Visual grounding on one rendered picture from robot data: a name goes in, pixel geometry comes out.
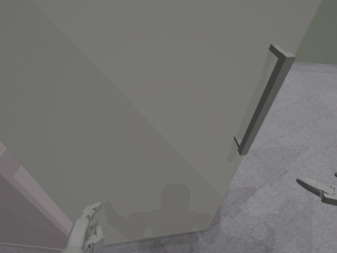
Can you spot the handle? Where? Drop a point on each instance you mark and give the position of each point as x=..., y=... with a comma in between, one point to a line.
x=281, y=69

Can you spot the right robot hand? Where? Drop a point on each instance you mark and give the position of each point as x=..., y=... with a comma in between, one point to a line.
x=328, y=194

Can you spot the left robot hand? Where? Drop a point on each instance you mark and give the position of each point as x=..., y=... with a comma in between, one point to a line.
x=81, y=229

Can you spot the fridge door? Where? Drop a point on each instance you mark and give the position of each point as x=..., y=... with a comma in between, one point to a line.
x=135, y=103

